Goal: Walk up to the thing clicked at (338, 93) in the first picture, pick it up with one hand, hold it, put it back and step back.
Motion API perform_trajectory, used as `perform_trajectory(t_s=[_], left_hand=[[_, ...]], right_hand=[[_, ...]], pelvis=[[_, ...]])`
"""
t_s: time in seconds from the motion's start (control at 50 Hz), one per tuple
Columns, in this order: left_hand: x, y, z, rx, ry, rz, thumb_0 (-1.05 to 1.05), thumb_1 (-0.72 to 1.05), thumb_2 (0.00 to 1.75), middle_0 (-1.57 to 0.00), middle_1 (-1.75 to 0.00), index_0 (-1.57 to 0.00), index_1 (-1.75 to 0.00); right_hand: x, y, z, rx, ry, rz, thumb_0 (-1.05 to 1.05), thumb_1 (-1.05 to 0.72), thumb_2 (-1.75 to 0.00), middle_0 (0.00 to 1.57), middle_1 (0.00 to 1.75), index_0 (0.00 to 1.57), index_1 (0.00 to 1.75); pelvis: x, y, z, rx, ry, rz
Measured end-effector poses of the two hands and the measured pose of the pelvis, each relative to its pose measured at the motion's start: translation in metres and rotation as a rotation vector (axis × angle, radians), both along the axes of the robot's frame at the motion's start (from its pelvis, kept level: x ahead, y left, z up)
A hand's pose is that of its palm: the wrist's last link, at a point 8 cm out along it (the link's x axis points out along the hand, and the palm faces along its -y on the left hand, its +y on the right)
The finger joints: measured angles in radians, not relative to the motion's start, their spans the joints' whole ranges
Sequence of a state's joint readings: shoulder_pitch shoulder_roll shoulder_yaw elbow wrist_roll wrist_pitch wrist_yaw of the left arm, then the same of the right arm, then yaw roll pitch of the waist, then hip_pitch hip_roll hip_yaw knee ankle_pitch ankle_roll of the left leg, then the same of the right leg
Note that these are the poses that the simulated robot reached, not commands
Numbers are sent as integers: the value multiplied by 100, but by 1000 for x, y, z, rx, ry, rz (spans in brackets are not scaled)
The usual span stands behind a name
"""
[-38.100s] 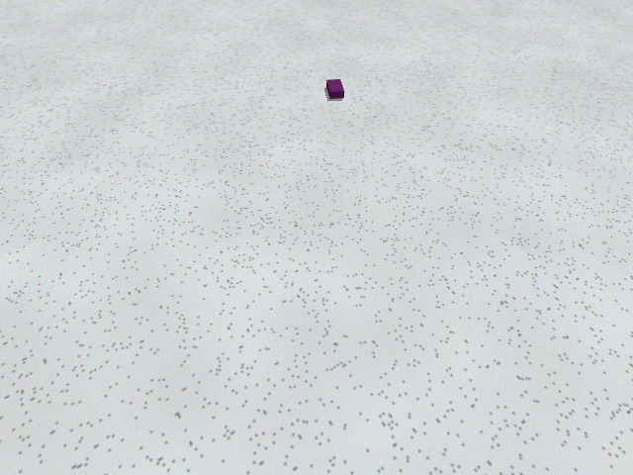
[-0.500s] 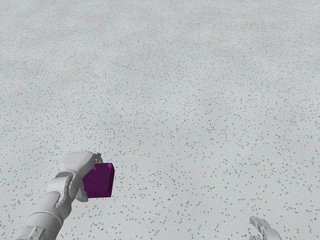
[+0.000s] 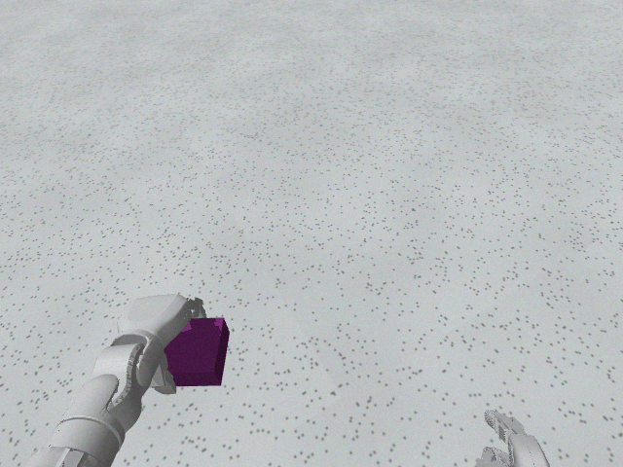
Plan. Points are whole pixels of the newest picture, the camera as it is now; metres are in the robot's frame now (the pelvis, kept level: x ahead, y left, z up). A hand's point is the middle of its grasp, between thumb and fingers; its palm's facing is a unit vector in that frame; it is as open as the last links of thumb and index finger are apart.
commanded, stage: hold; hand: left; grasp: from above
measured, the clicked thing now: (174, 351) +0.30 +0.22 -0.06
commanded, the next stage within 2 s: crouch in 0.68 s
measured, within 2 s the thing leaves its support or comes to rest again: neither
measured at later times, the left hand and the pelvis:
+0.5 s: hand (163, 344) +0.30 +0.23 -0.03, palm faces -0.44 -0.05 -0.90, open 10.9 cm; pelvis +0.01 +0.00 +0.00, yaw +0 degrees
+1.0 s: hand (168, 354) +0.30 +0.23 -0.06, palm faces -0.46 -0.04 -0.88, open 10.9 cm; pelvis +0.01 +0.00 +0.00, yaw +1 degrees
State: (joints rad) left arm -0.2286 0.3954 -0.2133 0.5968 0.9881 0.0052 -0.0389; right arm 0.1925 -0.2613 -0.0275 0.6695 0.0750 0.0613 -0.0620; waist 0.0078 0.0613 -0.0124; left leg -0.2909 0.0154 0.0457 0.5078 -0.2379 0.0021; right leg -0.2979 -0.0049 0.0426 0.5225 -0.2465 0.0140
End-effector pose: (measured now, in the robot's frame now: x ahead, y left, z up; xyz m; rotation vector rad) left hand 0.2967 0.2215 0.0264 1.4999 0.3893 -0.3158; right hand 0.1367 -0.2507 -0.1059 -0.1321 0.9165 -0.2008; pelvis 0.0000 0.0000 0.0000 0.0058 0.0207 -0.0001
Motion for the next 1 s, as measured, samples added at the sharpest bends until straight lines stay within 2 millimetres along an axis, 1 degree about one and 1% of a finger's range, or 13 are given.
perform_trajectory(t_s=[0.16, 0.32, 0.46, 0.6, 0.82, 0.92, 1.0], left_hand=[[0, 1, 2, -4, 13, -3, -1, -18, 60, -64, -53, -71, -50], [-1, 3, -5, -5, 34, -9, -1, -18, 60, -64, -53, -70, -51], [6, 7, -3, 3, 9, 1, -1, -18, 60, -64, -54, -71, -51], [12, 6, 2, 1, -2, 6, -1, -18, 60, -64, -53, -71, -51], [12, 3, -2, -7, 18, -14, -1, -18, 60, -64, -54, -71, -51], [9, 6, -10, 2, 21, -3, -1, -17, 60, -63, -54, -70, -51], [5, 7, -26, 6, 32, -1, -1, -17, 60, -63, -53, -70, -51]], right_hand=[[6, 3, 3, 3, -12, 6, 1, -91, -90, 20, 30, 20, 30], [8, 4, 3, -2, 1, 11, 1, -91, -90, 20, 30, 20, 30], [6, 3, 0, -4, 30, 5, 1, -91, -90, 20, 30, 20, 30], [5, 2, 0, -1, 39, -12, 1, -91, -90, 20, 30, 20, 30], [9, 2, 4, -6, 29, -12, 1, -91, -90, 20, 30, 20, 30], [9, 2, 4, -7, 32, -4, 1, -90, -90, 20, 30, 20, 30], [6, 1, 2, -15, 51, 5, 1, -90, -90, 20, 30, 20, 30]], pelvis=[[1, 0, 2, 0, -8, 0], [2, 1, 2, 1, -3, 1], [6, 1, 3, -1, 5, 3], [10, 3, 3, -2, 4, 4], [12, 4, 4, -2, 1, 2], [11, 3, 3, -2, 6, 6], [8, 3, 1, -2, 25, 14]])
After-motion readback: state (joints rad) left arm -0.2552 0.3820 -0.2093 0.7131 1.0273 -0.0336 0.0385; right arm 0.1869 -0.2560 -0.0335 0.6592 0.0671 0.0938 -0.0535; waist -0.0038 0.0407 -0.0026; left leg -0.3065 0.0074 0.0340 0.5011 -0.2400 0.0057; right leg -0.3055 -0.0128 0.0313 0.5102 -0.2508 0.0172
